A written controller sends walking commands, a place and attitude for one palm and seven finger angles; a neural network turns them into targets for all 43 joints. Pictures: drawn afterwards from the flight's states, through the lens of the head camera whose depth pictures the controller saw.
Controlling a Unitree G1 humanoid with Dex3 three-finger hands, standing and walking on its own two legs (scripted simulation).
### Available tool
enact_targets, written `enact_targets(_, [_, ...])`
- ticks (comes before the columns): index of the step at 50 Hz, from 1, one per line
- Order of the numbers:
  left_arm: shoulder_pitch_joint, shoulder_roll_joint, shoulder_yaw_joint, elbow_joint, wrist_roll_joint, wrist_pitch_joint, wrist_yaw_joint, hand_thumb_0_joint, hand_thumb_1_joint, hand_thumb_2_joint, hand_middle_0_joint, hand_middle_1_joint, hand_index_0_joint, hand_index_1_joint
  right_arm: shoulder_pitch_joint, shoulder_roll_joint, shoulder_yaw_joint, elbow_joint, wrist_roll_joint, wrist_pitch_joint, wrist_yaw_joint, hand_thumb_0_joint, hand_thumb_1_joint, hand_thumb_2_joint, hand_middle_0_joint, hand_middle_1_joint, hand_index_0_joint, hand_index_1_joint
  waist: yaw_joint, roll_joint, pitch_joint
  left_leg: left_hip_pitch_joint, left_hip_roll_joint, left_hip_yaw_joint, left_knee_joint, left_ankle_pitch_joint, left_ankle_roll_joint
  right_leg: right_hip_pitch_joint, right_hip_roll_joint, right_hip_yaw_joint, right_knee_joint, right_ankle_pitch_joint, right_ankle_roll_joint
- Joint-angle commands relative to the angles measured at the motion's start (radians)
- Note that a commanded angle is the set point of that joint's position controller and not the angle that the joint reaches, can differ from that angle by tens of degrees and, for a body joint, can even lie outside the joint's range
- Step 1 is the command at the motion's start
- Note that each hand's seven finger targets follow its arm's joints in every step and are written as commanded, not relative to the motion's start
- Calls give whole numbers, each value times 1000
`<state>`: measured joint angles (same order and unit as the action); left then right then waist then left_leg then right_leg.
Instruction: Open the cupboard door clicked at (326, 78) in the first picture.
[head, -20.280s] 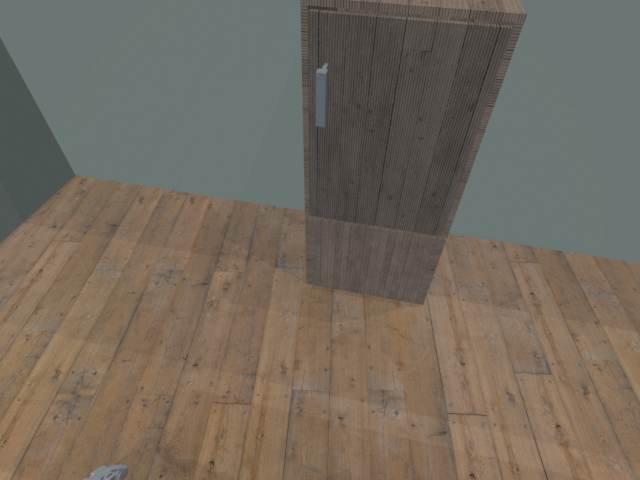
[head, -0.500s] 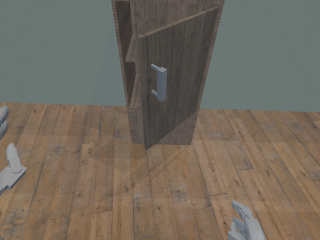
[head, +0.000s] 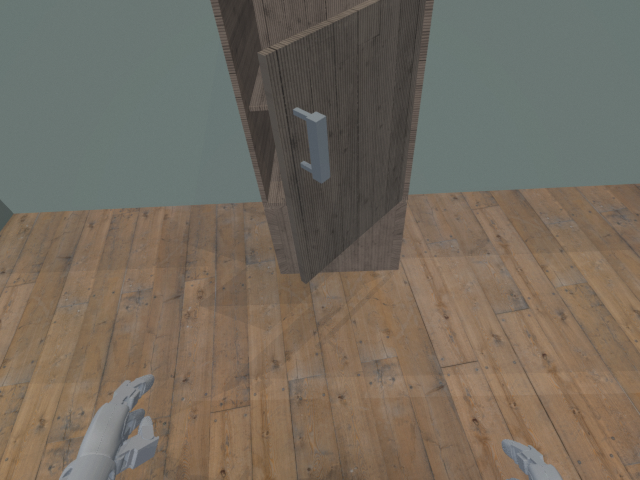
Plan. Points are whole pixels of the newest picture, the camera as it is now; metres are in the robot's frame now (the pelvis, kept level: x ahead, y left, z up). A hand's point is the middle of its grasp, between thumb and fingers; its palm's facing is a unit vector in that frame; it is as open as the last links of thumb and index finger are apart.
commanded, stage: let the arm hang, fingers relaxed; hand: left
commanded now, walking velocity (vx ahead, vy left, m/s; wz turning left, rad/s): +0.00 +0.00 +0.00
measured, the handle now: (310, 145) +0.65 +0.03 +0.06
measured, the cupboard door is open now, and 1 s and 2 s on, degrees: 46 46 46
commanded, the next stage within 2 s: look to check the result in 0.92 s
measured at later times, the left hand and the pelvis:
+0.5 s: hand out of the picture +0.01 +0.21 -0.15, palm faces +0.03 -0.95 -0.32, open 7.3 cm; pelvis +0.00 -0.02 +0.01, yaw +2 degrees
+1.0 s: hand out of the picture +0.08 +0.19 -0.15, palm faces +0.02 -0.96 -0.27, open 7.4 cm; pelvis +0.03 -0.02 +0.02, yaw +2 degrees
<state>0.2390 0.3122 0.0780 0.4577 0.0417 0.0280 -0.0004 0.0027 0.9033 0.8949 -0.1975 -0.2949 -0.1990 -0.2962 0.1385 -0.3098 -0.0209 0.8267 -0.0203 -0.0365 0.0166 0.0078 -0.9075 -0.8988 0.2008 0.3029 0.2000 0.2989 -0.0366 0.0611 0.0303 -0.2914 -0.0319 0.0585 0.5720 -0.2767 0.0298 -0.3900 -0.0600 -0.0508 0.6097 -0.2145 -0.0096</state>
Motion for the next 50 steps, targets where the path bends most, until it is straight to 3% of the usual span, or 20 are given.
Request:
enact_targets(1, [-52,174,11,101,-3,-35,7,0,900,900,-200,-300,-200,-300,71,-115,-34,-26,0,17,-14,0,-900,-900,200,300,200,300,3,-319,-110,47,35,-70,13,-15,11,83,-160,202,-261,-64,-113])
enact_targets(2, [-77,159,-2,145,-7,-28,10,0,900,900,-200,-300,-200,-300,79,-100,-28,0,-4,26,-14,0,-900,-900,200,300,200,300,-2,-259,-90,70,42,-69,9,-16,11,48,-155,199,-276,-133,-112])
enact_targets(3, [-89,143,-13,188,-10,-24,11,0,900,900,-200,-300,-200,-300,81,-86,-22,22,-6,32,-13,0,-900,-900,200,300,200,300,-3,-150,-66,88,50,-75,-15,3,9,18,-140,188,-280,-194,-101])
enact_targets(4, [-88,131,-23,231,-14,-23,12,0,900,900,-200,-300,-200,-300,82,-69,-13,39,-7,37,-12,0,-900,-900,200,300,200,300,-1,-80,-50,80,61,-90,-55,11,9,15,-117,173,-274,-229,-87])
enact_targets(6, [-61,119,-29,308,-18,-24,15,0,900,900,-200,-300,-200,-300,75,-73,-8,62,-9,39,-14,0,-900,-900,200,300,200,300,20,44,-35,8,93,-138,-146,-15,14,86,-70,138,-246,-216,-58])
enact_targets(10, [-1,79,-23,443,-25,-36,17,0,900,900,-200,-300,-200,-300,93,-53,-7,116,-8,37,-26,0,-900,-900,200,300,200,300,42,114,-78,-38,105,-146,-194,-27,8,223,-63,123,-245,-108,-61])
enact_targets(17, [-34,87,-24,566,-27,-38,18,0,900,900,-200,-300,-200,-300,181,-44,-16,203,-4,49,-30,0,-900,-900,200,300,200,300,24,-68,38,3,102,-131,-209,-75,9,127,-77,115,-343,-239,-65])
enact_targets(22, [-45,99,-17,600,-27,-37,20,0,900,900,-200,-300,-200,-300,216,-42,-19,238,-6,48,-32,0,-900,-900,200,300,200,300,20,-106,34,24,97,-118,-203,-77,14,112,-82,117,-363,-281,-64])
enact_targets(26, [-47,98,-15,613,-26,-38,22,0,900,900,-200,-300,-200,-300,202,-49,-20,248,-6,45,-33,0,-900,-900,200,300,200,300,28,-87,44,17,104,-126,-226,-73,17,119,-71,113,-352,-263,-60])
enact_targets(31, [-52,101,-14,624,-27,-44,21,0,900,900,-200,-300,-200,-300,159,-56,-17,249,-5,30,-33,0,-900,-900,200,300,200,300,45,-53,30,-5,121,-146,-273,-9,15,201,-62,95,-307,-127,-54])
enact_targets(33, [-62,98,-18,628,-29,-47,20,0,900,900,-200,-300,-200,-300,148,-56,-13,253,-5,26,-34,0,-900,-900,200,300,200,300,44,-56,17,10,128,-148,-279,43,12,226,-66,87,-297,-67,-52])
enact_targets(39, [-88,98,-20,632,-29,-50,20,0,900,900,-200,-300,-200,-300,122,-61,-11,261,-5,27,-34,0,-900,-900,200,300,200,300,38,-52,30,41,125,-133,-286,69,2,225,-71,93,-317,-54,-48])
enact_targets(50, [-103,104,-23,639,-31,-62,22,0,900,900,-200,-300,-200,-300,72,-84,-9,260,-2,21,-39,0,-900,-900,200,300,200,300,34,-43,-42,120,139,-125,-288,187,-8,288,-76,81,-309,125,-46])
